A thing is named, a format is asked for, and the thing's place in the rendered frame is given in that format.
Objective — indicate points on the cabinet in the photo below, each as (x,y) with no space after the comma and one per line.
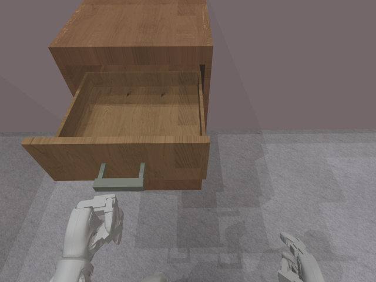
(137,35)

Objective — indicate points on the left robot hand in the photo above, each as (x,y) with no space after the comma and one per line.
(102,215)

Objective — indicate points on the handle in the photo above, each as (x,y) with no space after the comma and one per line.
(102,184)

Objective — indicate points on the drawer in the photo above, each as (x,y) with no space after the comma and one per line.
(124,119)

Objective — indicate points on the left robot forearm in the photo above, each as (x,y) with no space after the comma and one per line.
(73,269)

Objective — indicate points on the right robot hand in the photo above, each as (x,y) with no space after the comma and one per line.
(304,269)

